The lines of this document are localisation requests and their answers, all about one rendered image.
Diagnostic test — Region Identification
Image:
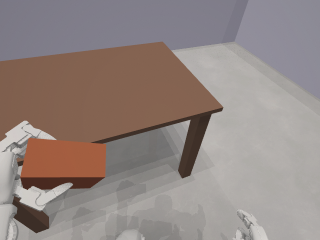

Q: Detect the robot right hand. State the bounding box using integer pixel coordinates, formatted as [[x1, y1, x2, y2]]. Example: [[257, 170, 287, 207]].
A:
[[232, 209, 269, 240]]

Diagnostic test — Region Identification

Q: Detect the robot left forearm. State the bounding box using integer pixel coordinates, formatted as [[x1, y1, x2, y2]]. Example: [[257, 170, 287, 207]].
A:
[[0, 204, 19, 240]]

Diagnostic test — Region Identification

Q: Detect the table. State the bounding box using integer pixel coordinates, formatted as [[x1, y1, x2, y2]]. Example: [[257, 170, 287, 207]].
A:
[[0, 41, 224, 233]]

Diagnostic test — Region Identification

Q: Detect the sponge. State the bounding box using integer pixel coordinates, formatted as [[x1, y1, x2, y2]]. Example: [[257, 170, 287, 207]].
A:
[[20, 138, 106, 190]]

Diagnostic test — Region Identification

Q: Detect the robot left hand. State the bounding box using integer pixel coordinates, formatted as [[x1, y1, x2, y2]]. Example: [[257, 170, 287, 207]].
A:
[[0, 121, 73, 212]]

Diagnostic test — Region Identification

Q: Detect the left robot thigh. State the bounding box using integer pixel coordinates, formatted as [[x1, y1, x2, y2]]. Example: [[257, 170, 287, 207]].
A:
[[116, 229, 145, 240]]

